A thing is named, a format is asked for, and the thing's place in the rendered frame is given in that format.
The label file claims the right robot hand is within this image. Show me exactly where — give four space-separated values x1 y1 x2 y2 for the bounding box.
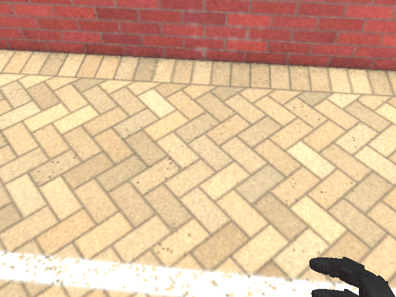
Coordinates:
309 257 395 297

